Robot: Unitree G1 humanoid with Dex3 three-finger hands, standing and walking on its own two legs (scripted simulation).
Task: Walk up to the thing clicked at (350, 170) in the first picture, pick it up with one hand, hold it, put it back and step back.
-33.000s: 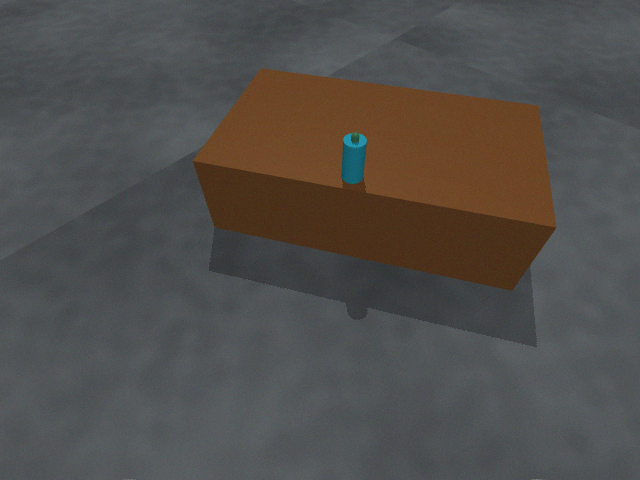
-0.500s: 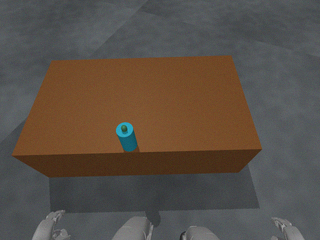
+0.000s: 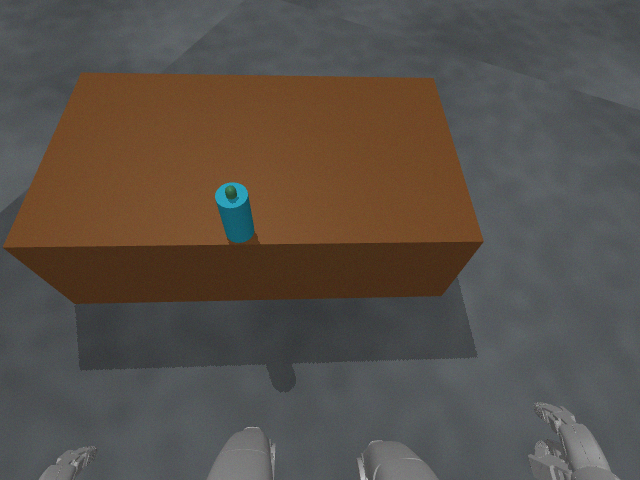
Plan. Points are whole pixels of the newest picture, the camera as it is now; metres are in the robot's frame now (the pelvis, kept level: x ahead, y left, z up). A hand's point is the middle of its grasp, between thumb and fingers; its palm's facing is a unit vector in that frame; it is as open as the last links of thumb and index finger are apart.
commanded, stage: step back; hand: left
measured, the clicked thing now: (235, 210) +0.65 +0.23 -0.31
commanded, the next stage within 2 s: stand in 1.98 s
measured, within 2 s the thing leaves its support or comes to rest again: neither
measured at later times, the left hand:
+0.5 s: hand out of the picture -0.04 +0.23 -0.15, palm faces +0.10 -0.92 -0.37, open 7.4 cm
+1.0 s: hand out of the picture -0.29 +0.18 -0.12, palm faces +0.07 -0.88 -0.47, open 7.4 cm
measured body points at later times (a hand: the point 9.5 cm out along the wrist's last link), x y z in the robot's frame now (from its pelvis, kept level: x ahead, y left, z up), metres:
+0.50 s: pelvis -0.15 -0.04 +0.00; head -0.10 -0.02 +0.44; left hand -0.04 +0.28 -0.12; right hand -0.05 -0.34 -0.12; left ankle -0.15 +0.06 -0.72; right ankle -0.07 -0.15 -0.69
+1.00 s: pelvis -0.31 -0.11 +0.01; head -0.29 -0.14 +0.46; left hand -0.29 +0.22 -0.09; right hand -0.19 -0.41 -0.13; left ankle -0.31 +0.06 -0.64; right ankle -0.30 -0.21 -0.72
